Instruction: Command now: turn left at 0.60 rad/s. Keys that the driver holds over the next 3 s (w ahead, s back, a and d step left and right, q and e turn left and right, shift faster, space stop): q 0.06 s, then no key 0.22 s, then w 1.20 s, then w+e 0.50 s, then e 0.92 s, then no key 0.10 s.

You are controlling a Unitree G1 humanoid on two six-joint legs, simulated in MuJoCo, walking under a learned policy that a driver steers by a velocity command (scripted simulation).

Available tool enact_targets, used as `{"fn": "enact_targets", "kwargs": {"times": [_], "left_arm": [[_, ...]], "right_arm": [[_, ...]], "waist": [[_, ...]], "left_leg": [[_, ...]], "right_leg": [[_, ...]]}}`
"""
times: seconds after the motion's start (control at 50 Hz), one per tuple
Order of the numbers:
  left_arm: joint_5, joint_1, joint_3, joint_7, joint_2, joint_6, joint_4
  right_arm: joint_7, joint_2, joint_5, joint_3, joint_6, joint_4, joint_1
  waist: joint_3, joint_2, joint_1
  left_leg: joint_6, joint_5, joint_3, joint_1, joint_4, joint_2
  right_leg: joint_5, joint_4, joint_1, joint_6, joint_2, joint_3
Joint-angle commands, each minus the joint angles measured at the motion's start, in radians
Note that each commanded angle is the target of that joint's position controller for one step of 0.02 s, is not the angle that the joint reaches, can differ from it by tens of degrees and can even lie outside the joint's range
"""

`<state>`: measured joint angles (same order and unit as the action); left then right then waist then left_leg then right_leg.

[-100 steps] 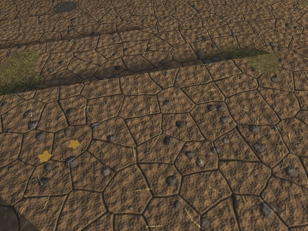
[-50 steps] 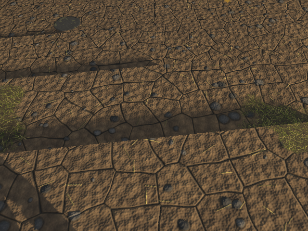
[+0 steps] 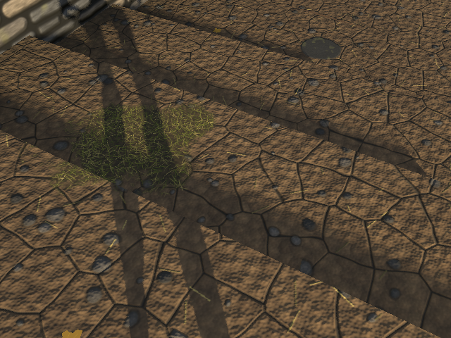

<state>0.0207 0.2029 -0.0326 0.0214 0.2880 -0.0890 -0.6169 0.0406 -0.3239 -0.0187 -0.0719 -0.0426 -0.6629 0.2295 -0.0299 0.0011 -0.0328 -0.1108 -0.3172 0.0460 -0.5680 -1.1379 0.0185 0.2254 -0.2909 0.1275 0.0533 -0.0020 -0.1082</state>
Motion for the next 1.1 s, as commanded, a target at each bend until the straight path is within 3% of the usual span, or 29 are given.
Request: {"fn": "enact_targets", "kwargs": {"times": [0.02,0.06,0.12,0.22,0.24,0.26,0.28,0.3,0.34,0.38,0.48,0.54,0.58,0.62,0.64,0.66,0.68,0.7,0.74,0.76,0.78,0.82,0.84,0.9,0.96,0.98,1.0,1.02,1.1], "left_arm": [[-0.039,0.074,-0.067,0.016,0.176,0.100,0.014],[-0.029,0.034,-0.080,0.012,0.204,0.138,0.017],[-0.031,-0.047,-0.079,-0.011,0.192,0.120,0.010],[-0.055,-0.080,-0.077,-0.009,0.183,0.094,-0.041],[-0.048,-0.042,-0.071,-0.007,0.164,0.083,-0.059],[-0.001,-0.053,-0.047,-0.010,0.109,0.068,-0.034],[0.014,-0.048,-0.025,-0.018,0.068,0.069,-0.032],[-0.008,-0.070,-0.044,-0.024,0.130,0.080,-0.046],[-0.033,-0.072,-0.059,-0.029,0.152,0.086,-0.055],[-0.026,-0.070,-0.066,-0.024,0.161,0.088,-0.061],[-0.026,-0.032,-0.043,-0.021,0.086,0.052,-0.091],[-0.032,-0.032,-0.040,-0.028,0.089,0.038,-0.092],[-0.035,0.021,-0.042,-0.035,0.091,0.030,-0.112],[-0.033,0.148,-0.048,-0.036,0.087,0.025,-0.166],[-0.033,0.223,-0.051,-0.034,0.098,0.022,-0.187],[-0.023,0.308,-0.057,-0.025,0.156,0.018,-0.193],[-0.005,0.286,-0.079,-0.039,0.262,0.010,-0.174],[-0.006,0.213,-0.067,-0.039,0.213,-0.002,-0.149],[-0.014,0.138,-0.046,-0.038,0.148,-0.011,-0.132],[0.061,0.122,0.001,-0.022,-0.008,-0.057,-0.131],[0.062,0.121,0.007,-0.014,-0.008,-0.067,-0.135],[0.064,0.140,0.001,-0.025,0.046,-0.065,-0.148],[0.070,0.177,0.003,-0.036,0.055,-0.060,-0.162],[0.075,0.274,0.018,-0.066,0.032,-0.044,-0.210],[0.059,0.286,0.030,-0.084,0.018,-0.036,-0.231],[-0.061,0.321,-0.009,-0.044,0.073,-0.015,-0.271],[-0.059,0.355,-0.007,-0.029,0.090,-0.006,-0.287],[-0.038,0.366,-0.008,-0.023,0.086,0.001,-0.300],[-0.006,0.331,-0.024,-0.010,0.086,0.014,-0.323]], "right_arm": [[0.002,0.001,0.108,0.004,0.056,0.151,-0.206],[0.004,-0.010,0.073,-0.002,0.075,0.163,-0.157],[-0.012,-0.050,0.048,-0.022,0.093,0.156,-0.122],[-0.024,-0.053,0.038,-0.036,0.094,0.145,-0.093],[-0.032,-0.095,0.031,-0.047,0.090,0.147,-0.077],[-0.051,-0.172,0.010,-0.061,0.088,0.158,-0.026],[-0.055,-0.139,-0.011,-0.039,0.082,0.145,-0.025],[-0.049,-0.077,0.001,-0.021,0.070,0.123,-0.020],[-0.046,-0.122,0.037,-0.038,0.057,0.078,-0.022],[-0.050,-0.127,0.037,-0.036,0.051,0.066,-0.063],[-0.056,-0.105,0.026,-0.033,0.022,0.043,-0.081],[-0.048,-0.129,0.036,-0.039,0.017,0.018,-0.047],[-0.043,-0.132,0.047,-0.037,0.022,0.007,-0.055],[-0.042,-0.092,0.044,-0.023,0.028,0.001,-0.075],[-0.040,-0.036,0.034,-0.005,0.027,0.004,-0.091],[-0.034,0.058,0.017,0.020,0.018,0.015,-0.099],[-0.038,-0.008,0.048,-0.001,0.001,0.068,-0.108],[-0.043,-0.076,0.067,-0.019,-0.014,0.058,-0.125],[-0.041,-0.076,0.044,-0.027,-0.021,0.013,-0.082],[-0.029,0.052,-0.100,0.022,-0.052,-0.004,-0.039],[-0.022,0.044,-0.099,0.015,-0.059,-0.006,-0.056],[-0.003,0.009,-0.045,0.005,-0.059,-0.010,-0.079],[0.003,0.003,-0.036,0.006,-0.056,-0.012,-0.090],[0.002,0.027,-0.040,0.018,-0.048,-0.021,-0.107],[0.023,0.066,-0.049,0.043,-0.033,-0.011,-0.183],[0.027,0.031,-0.021,0.027,-0.012,0.018,-0.270],[0.033,0.070,-0.008,0.041,-0.004,0.030,-0.294],[0.030,0.082,-0.003,0.045,0.002,0.030,-0.301],[-0.008,0.017,-0.015,0.026,-0.001,-0.001,-0.195]], "waist": [[0.037,0.051,-0.077],[-0.018,0.139,-0.048],[-0.037,0.154,-0.009],[-0.058,0.140,0.044],[-0.096,0.081,0.046],[-0.197,-0.104,0.048],[-0.253,-0.229,0.055],[-0.242,-0.127,0.080],[-0.112,-0.106,0.076],[-0.014,-0.145,0.059],[0.010,-0.155,0.047],[0.019,-0.151,0.055],[0.025,-0.136,0.023],[0.020,-0.096,-0.038],[0.040,-0.030,-0.067],[0.023,0.205,-0.072],[0.090,0.310,-0.053],[0.155,0.214,-0.034],[0.137,0.140,0.006],[0.076,0.213,0.001],[0.092,0.156,0.007],[0.076,0.121,-0.003],[0.069,0.108,-0.014],[0.053,0.087,-0.026],[0.058,0.083,-0.035],[0.157,-0.009,-0.029],[0.158,0.048,-0.049],[0.171,0.095,-0.052],[0.119,0.142,0.022]], "left_leg": [[-0.011,-0.005,-0.032,-0.239,0.219,-0.030],[-0.003,-0.029,-0.046,-0.116,0.282,-0.055],[0.028,-0.025,-0.068,0.032,0.362,-0.044],[0.129,0.178,-0.100,0.271,0.704,0.005],[0.168,0.417,-0.032,0.422,0.769,-0.027],[0.249,0.863,0.186,0.670,0.685,-0.221],[0.456,0.965,0.379,0.688,0.700,-0.408],[0.473,0.719,0.342,0.631,0.741,-0.386],[0.385,0.109,0.292,0.567,0.840,-0.289],[0.348,-0.190,0.290,0.419,0.931,-0.252],[0.320,-0.157,0.196,0.323,0.974,-0.210],[0.326,-0.188,0.210,0.302,0.963,-0.234],[0.314,-0.243,0.207,0.238,0.934,-0.236],[0.275,-0.312,0.166,0.122,0.833,-0.188],[0.235,-0.302,0.116,0.046,0.686,-0.135],[0.149,-0.259,-0.026,-0.084,0.286,-0.029],[0.152,-0.269,-0.012,-0.302,0.114,0.013],[0.168,-0.166,0.050,-0.364,0.021,-0.053],[0.170,0.014,0.047,-0.339,0.035,-0.095],[0.177,0.081,0.115,-0.305,-0.017,0.007],[0.179,0.139,0.105,-0.294,-0.003,0.007],[0.157,0.259,0.077,-0.311,0.023,0.022],[0.144,0.316,0.085,-0.334,0.052,0.017],[0.107,0.416,0.081,-0.386,0.167,-0.013],[0.104,0.470,-0.033,-0.299,0.321,-0.063],[0.091,0.410,-0.131,-0.168,0.405,-0.047],[0.092,0.402,-0.159,-0.089,0.457,-0.033],[0.099,0.373,-0.159,-0.062,0.484,-0.033],[0.186,0.178,-0.152,0.076,0.600,0.012]], "right_leg": [[-0.699,-0.070,-0.296,0.116,-0.240,0.089],[-0.754,-0.078,-0.257,0.149,-0.298,0.093],[-0.773,-0.088,-0.152,0.172,-0.312,0.085],[-0.677,-0.220,-0.088,0.105,-0.268,0.046],[-0.579,-0.294,-0.008,0.042,-0.219,0.005],[-0.242,-0.473,0.194,-0.035,-0.141,-0.047],[0.433,-0.635,0.326,-0.100,-0.058,0.044],[0.489,-0.723,0.351,-0.115,-0.078,0.135],[0.395,-0.752,0.469,-0.101,-0.079,0.113],[0.264,-0.736,0.454,-0.103,-0.075,0.102],[0.126,-0.532,0.330,-0.079,-0.071,0.083],[0.125,-0.411,0.267,-0.060,-0.059,0.072],[0.073,-0.321,0.163,-0.038,-0.042,0.050],[0.057,-0.258,-0.011,-0.017,-0.005,0.028],[0.132,-0.175,-0.075,0.005,-0.060,0.122],[0.309,-0.010,-0.143,0.065,-0.272,0.440],[0.667,0.169,-0.099,0.207,-0.416,0.814],[0.718,0.196,-0.062,0.219,-0.418,0.834],[0.477,0.160,-0.063,0.150,-0.319,0.614],[0.404,0.161,-0.045,0.140,-0.253,0.513],[0.328,0.177,-0.030,0.125,-0.235,0.442],[0.213,0.187,-0.038,0.138,-0.212,0.335],[0.157,0.187,-0.057,0.154,-0.220,0.311],[-0.031,0.184,-0.145,0.196,-0.247,0.267],[-0.179,0.190,-0.098,0.206,-0.227,0.191],[-0.277,0.162,-0.001,0.107,-0.157,0.139],[-0.304,0.174,0.034,0.092,-0.159,0.133],[-0.339,0.168,0.005,0.091,-0.172,0.139],[-0.772,-0.013,-0.195,0.079,-0.225,0.144]]}}
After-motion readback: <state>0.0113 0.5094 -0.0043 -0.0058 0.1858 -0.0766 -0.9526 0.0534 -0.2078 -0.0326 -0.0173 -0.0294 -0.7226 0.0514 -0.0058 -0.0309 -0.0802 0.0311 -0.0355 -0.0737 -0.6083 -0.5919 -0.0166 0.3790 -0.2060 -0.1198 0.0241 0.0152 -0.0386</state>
